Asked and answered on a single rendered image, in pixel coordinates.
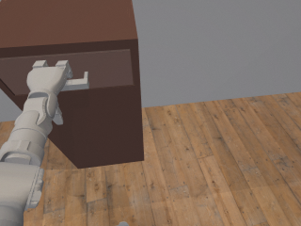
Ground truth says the drawer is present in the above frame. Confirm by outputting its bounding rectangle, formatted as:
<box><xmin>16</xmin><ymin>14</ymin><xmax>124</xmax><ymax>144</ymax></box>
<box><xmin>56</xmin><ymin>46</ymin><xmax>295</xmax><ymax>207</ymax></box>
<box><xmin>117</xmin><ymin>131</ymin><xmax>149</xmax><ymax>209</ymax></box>
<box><xmin>0</xmin><ymin>49</ymin><xmax>134</xmax><ymax>95</ymax></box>

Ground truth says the left robot hand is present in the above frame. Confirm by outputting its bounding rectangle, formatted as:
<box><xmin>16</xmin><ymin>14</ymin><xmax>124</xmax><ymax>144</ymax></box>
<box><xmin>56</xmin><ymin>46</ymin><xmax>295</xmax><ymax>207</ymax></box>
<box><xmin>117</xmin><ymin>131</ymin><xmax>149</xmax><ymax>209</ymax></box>
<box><xmin>26</xmin><ymin>60</ymin><xmax>73</xmax><ymax>125</ymax></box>

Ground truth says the handle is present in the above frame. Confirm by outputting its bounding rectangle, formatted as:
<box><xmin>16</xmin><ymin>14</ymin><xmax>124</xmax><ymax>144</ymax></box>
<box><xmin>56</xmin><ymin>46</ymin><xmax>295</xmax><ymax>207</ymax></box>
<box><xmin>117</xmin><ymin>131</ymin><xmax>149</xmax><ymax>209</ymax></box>
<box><xmin>61</xmin><ymin>72</ymin><xmax>89</xmax><ymax>91</ymax></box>

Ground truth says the robot left upper arm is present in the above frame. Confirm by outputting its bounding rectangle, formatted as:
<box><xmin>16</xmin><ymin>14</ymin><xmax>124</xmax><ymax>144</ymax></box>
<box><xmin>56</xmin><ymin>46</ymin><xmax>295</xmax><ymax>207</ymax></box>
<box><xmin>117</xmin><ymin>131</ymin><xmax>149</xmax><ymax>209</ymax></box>
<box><xmin>0</xmin><ymin>162</ymin><xmax>45</xmax><ymax>226</ymax></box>

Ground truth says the robot left forearm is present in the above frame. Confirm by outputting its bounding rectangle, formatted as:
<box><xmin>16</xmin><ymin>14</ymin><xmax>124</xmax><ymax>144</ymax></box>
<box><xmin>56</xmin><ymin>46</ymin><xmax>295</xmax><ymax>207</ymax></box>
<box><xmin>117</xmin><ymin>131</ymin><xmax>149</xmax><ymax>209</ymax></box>
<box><xmin>0</xmin><ymin>89</ymin><xmax>58</xmax><ymax>167</ymax></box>

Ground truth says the cabinet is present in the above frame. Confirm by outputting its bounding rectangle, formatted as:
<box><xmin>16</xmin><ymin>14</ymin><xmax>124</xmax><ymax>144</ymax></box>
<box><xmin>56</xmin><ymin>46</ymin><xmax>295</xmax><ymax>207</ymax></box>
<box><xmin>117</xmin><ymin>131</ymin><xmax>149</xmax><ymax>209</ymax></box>
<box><xmin>0</xmin><ymin>0</ymin><xmax>145</xmax><ymax>169</ymax></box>

